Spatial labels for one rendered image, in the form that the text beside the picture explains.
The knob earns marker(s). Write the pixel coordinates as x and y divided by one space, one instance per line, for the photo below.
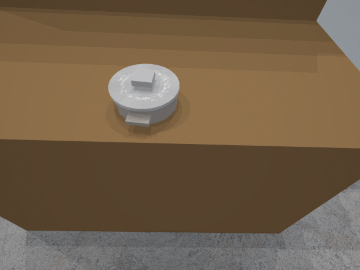
143 78

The pot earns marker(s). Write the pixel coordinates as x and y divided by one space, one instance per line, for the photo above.
142 118

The table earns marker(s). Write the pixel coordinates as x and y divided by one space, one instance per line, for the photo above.
266 127

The lid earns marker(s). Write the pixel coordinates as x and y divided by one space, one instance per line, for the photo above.
164 90

